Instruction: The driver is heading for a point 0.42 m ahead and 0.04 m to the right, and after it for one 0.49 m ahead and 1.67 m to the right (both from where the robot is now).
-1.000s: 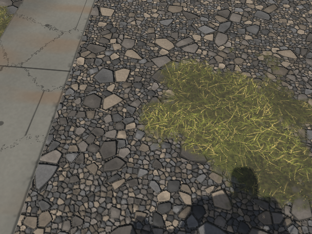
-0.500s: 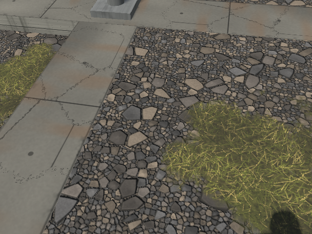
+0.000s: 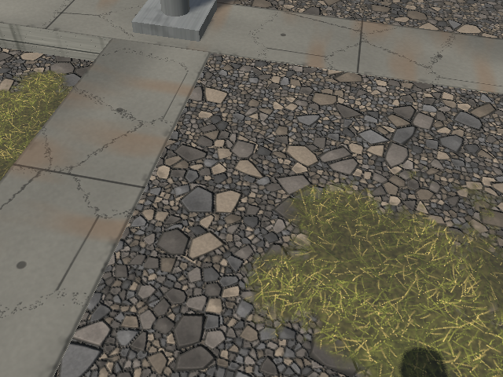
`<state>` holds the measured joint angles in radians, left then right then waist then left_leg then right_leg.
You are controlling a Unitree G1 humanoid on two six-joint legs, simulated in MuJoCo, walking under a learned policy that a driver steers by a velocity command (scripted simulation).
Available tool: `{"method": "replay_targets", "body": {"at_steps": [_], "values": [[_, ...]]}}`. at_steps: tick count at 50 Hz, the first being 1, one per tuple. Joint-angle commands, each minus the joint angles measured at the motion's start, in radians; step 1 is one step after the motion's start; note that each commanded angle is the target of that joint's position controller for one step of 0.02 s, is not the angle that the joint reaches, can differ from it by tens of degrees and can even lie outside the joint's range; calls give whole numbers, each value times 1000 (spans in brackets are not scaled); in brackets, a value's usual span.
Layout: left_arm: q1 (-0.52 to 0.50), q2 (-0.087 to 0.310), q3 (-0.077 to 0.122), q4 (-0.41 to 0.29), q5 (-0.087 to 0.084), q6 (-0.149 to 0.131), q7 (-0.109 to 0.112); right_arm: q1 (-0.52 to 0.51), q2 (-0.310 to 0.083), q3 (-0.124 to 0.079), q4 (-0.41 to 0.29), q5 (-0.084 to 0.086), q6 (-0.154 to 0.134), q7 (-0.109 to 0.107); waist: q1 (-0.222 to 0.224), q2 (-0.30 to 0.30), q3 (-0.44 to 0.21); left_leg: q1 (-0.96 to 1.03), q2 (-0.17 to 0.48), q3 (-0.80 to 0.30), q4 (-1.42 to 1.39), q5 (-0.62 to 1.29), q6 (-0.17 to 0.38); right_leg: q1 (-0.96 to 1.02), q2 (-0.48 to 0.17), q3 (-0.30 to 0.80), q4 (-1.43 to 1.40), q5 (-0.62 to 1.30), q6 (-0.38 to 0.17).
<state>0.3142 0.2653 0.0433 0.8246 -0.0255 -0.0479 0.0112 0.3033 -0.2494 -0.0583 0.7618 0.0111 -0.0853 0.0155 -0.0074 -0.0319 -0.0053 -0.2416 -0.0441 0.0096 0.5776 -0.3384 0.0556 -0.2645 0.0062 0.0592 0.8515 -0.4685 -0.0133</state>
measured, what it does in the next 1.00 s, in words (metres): walks ahead, turning right: right foot, then left foot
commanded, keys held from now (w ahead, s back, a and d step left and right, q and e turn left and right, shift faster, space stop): w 0.38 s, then e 0.62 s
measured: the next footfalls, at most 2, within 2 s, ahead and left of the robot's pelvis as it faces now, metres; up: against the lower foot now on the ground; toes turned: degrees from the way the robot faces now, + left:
right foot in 0.38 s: +0.37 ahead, -0.14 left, +0.00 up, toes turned -1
left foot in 0.88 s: +0.49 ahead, +0.06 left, +0.00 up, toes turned -18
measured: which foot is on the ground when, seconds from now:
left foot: down 0.00-0.40, up 0.42-0.86, down 0.88-1.00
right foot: up 0.00-0.36, down 0.38-0.88, up 0.90-1.00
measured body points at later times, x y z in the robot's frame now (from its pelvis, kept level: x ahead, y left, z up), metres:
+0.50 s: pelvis +0.24 -0.06 +0.00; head +0.28 -0.06 +0.45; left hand +0.43 +0.20 -0.10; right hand +0.27 -0.34 -0.13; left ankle +0.08 +0.08 -0.63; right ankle +0.33 -0.14 -0.73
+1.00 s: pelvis +0.37 -0.04 +0.01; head +0.41 -0.03 +0.46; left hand +0.57 +0.22 -0.11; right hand +0.47 -0.34 -0.07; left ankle +0.45 +0.07 -0.73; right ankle +0.31 -0.14 -0.66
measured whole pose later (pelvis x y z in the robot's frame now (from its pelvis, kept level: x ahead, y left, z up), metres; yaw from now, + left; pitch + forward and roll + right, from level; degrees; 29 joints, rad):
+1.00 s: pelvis +0.37 -0.04 +0.01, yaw -17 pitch +2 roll +0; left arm 0.20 0.35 0.08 0.73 -0.02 0.03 0.03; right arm 0.12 -0.26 -0.05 0.67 -0.02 -0.02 -0.03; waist 0.02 -0.04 0.03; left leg -0.33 0.00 -0.02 0.47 -0.17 0.01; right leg -0.48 0.09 0.10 1.06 -0.51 0.05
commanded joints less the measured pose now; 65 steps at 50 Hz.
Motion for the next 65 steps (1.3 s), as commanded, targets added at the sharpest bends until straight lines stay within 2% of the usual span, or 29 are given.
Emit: {"method": "replay_targets", "body": {"at_steps": [1,2,5,9,13,16,19,20,21,22,23,24,25,26,29,34,39,42,43,44,45,46,47,48,51,59,63,64,65], "values": [[-142,110,26,-130,-17,-57,-8,147,-143,-37,-25,-12,-18,-2,-62,128,34,423,363,-568,-328,69,226,-598,-44,44,334,11,-39],[-157,101,25,-130,-9,-58,-15,121,-129,-31,-27,-9,-14,-2,-53,86,54,401,339,-488,-347,117,203,-619,-75,29,306,88,-48],[-181,68,22,-128,6,-50,-37,117,-95,-13,-19,-8,3,-5,-41,116,55,324,260,-296,-398,331,156,-542,-104,-26,185,223,-24],[-308,20,-3,-176,14,-52,-49,140,-143,-21,-3,-2,17,-25,-67,102,83,223,215,-164,-438,393,145,-455,-77,-78,-100,395,25],[-390,50,-1,-209,1,-55,-58,174,-175,-28,25,7,13,-30,-75,131,115,173,246,-144,-465,340,136,-324,-43,-78,-270,518,16],[-377,90,13,-217,2,-59,-64,158,-183,-34,39,13,18,-30,-33,132,102,265,285,-132,-401,494,105,-289,-34,-64,-322,473,-34],[-79,173,59,-136,7,-50,-45,133,-187,-32,33,-1,35,-35,126,138,-110,214,216,-59,-8,881,45,138,21,-110,-321,421,-109],[90,247,74,-106,23,-44,-33,147,-144,-13,6,-28,37,-42,170,-2,-259,5,149,-18,322,560,4,434,-179,127,-291,475,-173],[102,296,77,-87,34,-45,-47,308,-10,21,8,-16,22,-31,60,-299,-402,-318,-44,-70,658,-224,-63,677,-395,644,-457,334,-342],[54,197,53,-102,17,-45,-50,236,-124,-1,22,-1,5,-27,90,-186,-333,-400,7,-154,753,-242,-60,609,-356,675,-533,352,-307],[-38,164,42,-115,15,-43,-47,123,-168,-14,-10,16,-4,-25,76,-115,-183,-441,47,-117,759,-167,-61,463,-324,496,-521,504,-276],[-99,147,37,-126,16,-40,-46,67,-164,-11,-20,4,-10,-31,49,-2,-116,-404,89,-95,717,-97,-66,322,-281,373,-516,689,-258],[-134,133,34,-131,23,-38,-46,34,-164,-17,-30,-16,-10,-37,25,30,-76,-366,112,-86,668,-65,-75,211,-247,293,-524,830,-254],[-147,133,34,-133,37,-40,-44,40,-157,-19,-40,-22,-1,-39,-6,6,-79,-303,129,-96,636,-43,-78,138,-222,250,-542,902,-252],[-156,158,44,-126,34,-42,-39,54,-116,-13,-52,-23,33,-53,-42,-25,-84,-240,114,-82,516,-17,-110,20,-196,178,-572,982,-278],[-123,201,61,-112,13,0,-6,-87,-109,-9,-100,-28,62,-62,-9,-34,-86,-240,79,-93,281,155,-138,-26,-154,177,-567,739,-237],[-87,213,68,-104,7,39,11,-216,-125,-12,-141,-13,58,-53,34,-70,-61,-208,31,-115,81,153,-142,7,-142,280,-519,479,-210],[-119,197,64,-124,-1,58,18,-175,-145,-24,-136,-8,37,-44,-2,-98,-76,-108,11,-111,-96,145,-117,53,-119,360,-424,504,-175],[-132,176,58,-134,-6,62,21,-140,-153,-28,-127,-11,28,-44,-23,-94,-80,-21,40,-109,-217,260,-94,34,-81,357,-373,476,-136],[-101,124,41,-147,8,64,23,-107,-207,-40,-129,-26,27,-50,-9,1,-140,127,209,-220,-227,385,-31,-42,-28,300,-236,286,-83],[-16,82,32,-160,10,58,22,-145,-272,-55,-139,-50,44,-55,63,269,-136,246,407,-452,-218,648,129,-267,125,118,-60,-112,-19],[-8,169,51,-150,18,52,21,-106,-208,-46,-137,-52,49,-50,22,282,-164,245,484,-550,-225,701,224,-336,88,80,166,-217,29],[-8,222,73,-139,9,57,19,-126,-161,-30,-148,-44,49,-50,23,205,-145,218,443,-459,-214,680,214,-347,57,91,285,-158,54],[-12,220,80,-125,4,72,23,-167,-140,-25,-153,-36,52,-48,35,153,-117,186,376,-353,-206,627,173,-354,37,77,335,-98,78],[-43,156,68,-146,1,104,23,-208,-146,-25,-146,-30,66,-53,34,170,-58,87,290,-189,-243,542,144,-330,14,16,326,27,117],[-141,122,50,-238,7,104,-12,-186,-215,-56,-118,-16,86,-54,-16,220,-99,116,345,-74,-247,512,167,-153,-36,-79,-40,93,87],[-72,133,67,-229,9,112,-29,-198,-220,-61,-97,16,86,-46,32,199,-86,66,337,-19,-141,385,87,19,1,-131,-337,256,3],[-35,160,80,-217,12,111,-22,-143,-185,-53,-72,13,85,-43,37,127,-85,-22,296,39,-42,273,16,135,2,-86,-428,364,-33],[-9,268,107,-231,12,107,-3,-122,-120,-34,-84,-29,86,-36,15,-154,-77,-262,180,150,246,-69,-94,284,-222,233,-496,666,-121]]}}
Velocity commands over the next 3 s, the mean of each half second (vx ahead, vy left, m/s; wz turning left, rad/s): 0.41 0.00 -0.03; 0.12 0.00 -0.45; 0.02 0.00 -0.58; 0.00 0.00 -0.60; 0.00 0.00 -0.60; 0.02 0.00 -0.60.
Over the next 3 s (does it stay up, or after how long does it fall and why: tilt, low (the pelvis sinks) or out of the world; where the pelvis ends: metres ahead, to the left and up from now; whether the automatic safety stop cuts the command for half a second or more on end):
stays up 0.36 -0.09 0.01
